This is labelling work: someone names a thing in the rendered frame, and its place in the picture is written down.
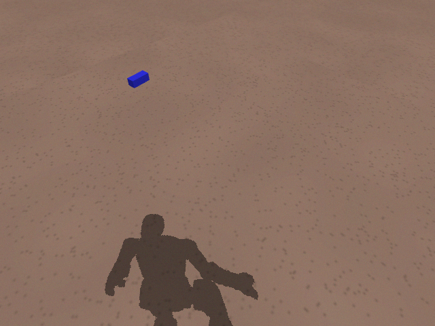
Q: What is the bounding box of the carton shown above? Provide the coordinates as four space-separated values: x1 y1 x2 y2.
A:
127 71 150 88

